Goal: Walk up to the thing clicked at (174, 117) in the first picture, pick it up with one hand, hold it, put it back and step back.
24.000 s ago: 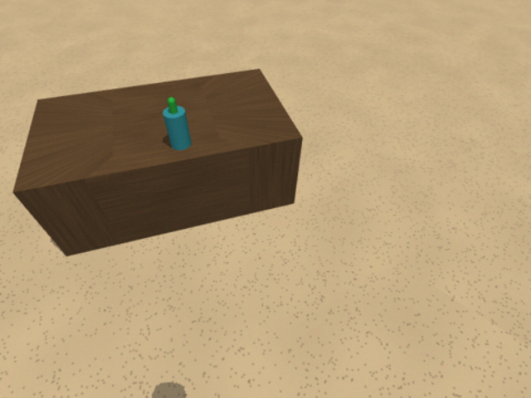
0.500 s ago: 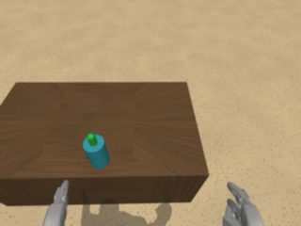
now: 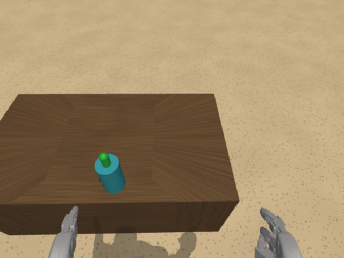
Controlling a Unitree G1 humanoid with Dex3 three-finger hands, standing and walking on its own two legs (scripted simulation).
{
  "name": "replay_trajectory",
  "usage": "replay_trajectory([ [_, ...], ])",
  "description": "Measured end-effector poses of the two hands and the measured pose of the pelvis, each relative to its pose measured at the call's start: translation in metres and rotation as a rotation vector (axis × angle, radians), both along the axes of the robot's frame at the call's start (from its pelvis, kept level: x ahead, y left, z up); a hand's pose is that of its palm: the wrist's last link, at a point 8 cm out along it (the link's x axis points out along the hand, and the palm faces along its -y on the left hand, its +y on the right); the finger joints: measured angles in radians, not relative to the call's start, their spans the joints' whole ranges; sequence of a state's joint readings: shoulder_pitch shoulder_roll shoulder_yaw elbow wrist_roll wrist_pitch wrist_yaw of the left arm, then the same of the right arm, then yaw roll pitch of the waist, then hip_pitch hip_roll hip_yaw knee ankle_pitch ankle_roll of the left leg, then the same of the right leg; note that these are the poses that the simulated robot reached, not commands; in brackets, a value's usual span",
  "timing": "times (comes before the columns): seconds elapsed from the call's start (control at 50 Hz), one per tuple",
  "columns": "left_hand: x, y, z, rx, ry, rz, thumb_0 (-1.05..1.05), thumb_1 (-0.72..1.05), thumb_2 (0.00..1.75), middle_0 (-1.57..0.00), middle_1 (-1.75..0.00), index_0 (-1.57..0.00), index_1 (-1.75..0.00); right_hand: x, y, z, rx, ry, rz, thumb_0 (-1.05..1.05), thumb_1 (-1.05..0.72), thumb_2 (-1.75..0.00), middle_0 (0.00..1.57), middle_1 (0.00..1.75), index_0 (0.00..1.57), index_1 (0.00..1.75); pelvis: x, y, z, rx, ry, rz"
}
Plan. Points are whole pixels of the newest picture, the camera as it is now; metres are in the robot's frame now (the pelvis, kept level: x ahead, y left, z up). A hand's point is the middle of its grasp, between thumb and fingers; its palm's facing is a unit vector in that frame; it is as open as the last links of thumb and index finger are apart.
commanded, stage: home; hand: left
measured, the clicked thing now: (109, 170) +0.45 +0.23 -0.19
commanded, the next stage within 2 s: stand in 0.56 s
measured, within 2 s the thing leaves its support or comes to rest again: neither
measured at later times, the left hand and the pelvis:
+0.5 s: hand (92, 254) +0.17 +0.18 -0.05, palm faces +0.13 -0.95 -0.28, open 17.5 cm; pelvis +0.00 -0.01 +0.01, yaw +1 degrees
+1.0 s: hand out of the picture +0.07 +0.26 -0.11, palm faces +0.01 -0.92 -0.38, open 12.0 cm; pelvis +0.00 +0.01 +0.04, yaw +2 degrees
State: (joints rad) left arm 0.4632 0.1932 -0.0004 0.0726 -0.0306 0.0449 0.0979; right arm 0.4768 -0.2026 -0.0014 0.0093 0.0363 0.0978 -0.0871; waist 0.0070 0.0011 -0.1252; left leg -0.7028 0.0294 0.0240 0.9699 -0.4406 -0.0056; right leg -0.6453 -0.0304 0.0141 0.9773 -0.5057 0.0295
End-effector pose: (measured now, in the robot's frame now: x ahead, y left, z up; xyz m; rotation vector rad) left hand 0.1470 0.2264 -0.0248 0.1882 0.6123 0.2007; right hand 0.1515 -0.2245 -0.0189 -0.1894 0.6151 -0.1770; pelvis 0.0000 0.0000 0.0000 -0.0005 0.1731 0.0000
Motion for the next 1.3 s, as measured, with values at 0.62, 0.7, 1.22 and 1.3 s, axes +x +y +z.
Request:
replay_trajectory([
  [0.62,-0.007,-0.002,0.002,0.036,0.098,0.036,-0.01,-0.56,0.04,-0.06,-0.05,-0.06,-0.05,0.001,-0.017,-0.04,-0.052,0.086,-0.046,0.01,-0.9,-0.9,0.2,0.3,0.2,0.3,0.001,-0.005,0.007,-0.026,-0.038,0.022],
  [0.7,-0.008,0.007,-0.012,0.088,0.138,-0.049,-0.01,-0.57,0.04,-0.06,-0.05,-0.06,-0.05,0.001,-0.019,-0.047,-0.098,0.168,0.062,0.01,-0.9,-0.9,0.2,0.3,0.2,0.3,-0.003,-0.004,0.011,-0.015,-0.089,0.029],
  [1.22,-0.117,0.075,-0.04,0.071,0.638,0.085,0.0,0.77,0.87,-0.21,-0.3,-0.21,-0.3,-0.082,-0.045,-0.051,-0.07,0.607,-0.006,0.01,-0.9,-0.89,0.2,0.3,0.2,0.3,0.001,0.009,0.055,-0.002,-0.223,0.035],
  [1.3,-0.119,0.072,-0.038,0.065,0.648,0.085,0.0,0.84,0.88,-0.21,-0.3,-0.21,-0.3,-0.084,-0.044,-0.049,-0.058,0.609,-0.01,0.01,-0.9,-0.89,0.2,0.3,0.2,0.3,-0.002,0.008,0.059,0.0,-0.234,0.037],
])
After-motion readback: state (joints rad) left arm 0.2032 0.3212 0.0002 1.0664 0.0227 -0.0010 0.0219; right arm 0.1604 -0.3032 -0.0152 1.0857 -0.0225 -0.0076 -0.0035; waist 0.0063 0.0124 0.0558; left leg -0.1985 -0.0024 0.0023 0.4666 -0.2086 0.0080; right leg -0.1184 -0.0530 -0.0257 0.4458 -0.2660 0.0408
